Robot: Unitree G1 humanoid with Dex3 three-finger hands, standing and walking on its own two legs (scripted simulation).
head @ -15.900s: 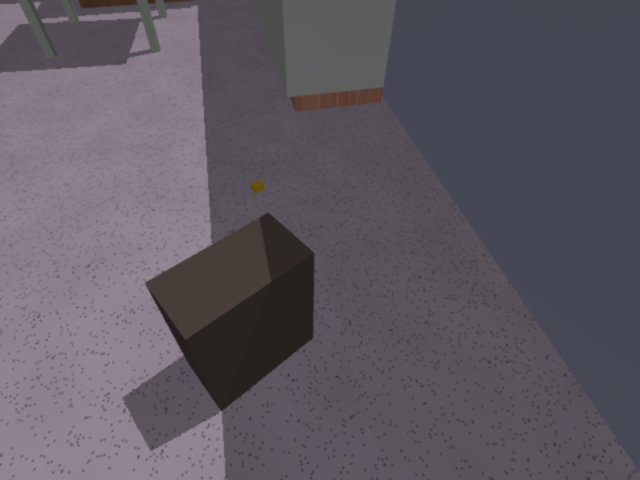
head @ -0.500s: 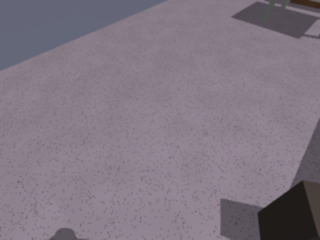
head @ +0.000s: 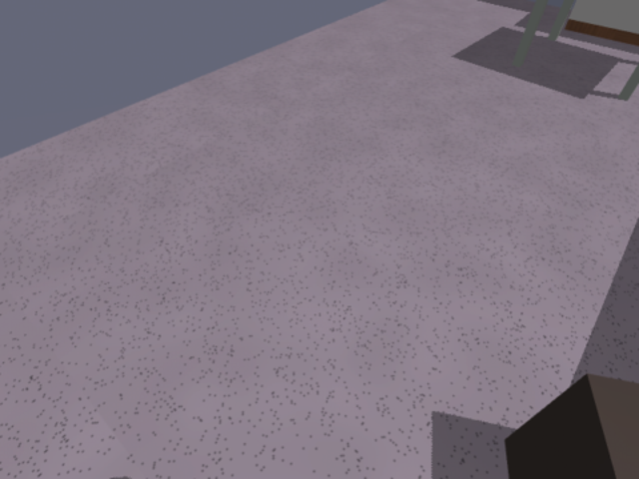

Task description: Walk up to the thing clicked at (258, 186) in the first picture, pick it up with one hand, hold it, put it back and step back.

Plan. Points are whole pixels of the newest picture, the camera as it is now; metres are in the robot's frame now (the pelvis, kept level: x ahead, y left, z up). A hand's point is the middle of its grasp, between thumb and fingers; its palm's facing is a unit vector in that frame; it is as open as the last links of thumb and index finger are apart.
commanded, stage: stand
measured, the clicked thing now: out of the picture +0.87 -1.33 -0.76
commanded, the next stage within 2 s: none
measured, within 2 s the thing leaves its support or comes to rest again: neither
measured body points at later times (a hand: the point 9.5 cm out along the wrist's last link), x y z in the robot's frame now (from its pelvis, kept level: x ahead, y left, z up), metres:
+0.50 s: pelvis -0.01 -0.01 +0.00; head +0.00 -0.01 +0.45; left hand +0.07 +0.29 -0.13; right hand +0.04 -0.32 -0.13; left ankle +0.02 +0.13 -0.74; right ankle +0.02 -0.14 -0.74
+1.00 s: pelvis +0.01 -0.01 +0.00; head +0.01 -0.01 +0.45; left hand +0.10 +0.29 -0.12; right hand +0.08 -0.31 -0.13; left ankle +0.02 +0.13 -0.74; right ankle +0.02 -0.14 -0.74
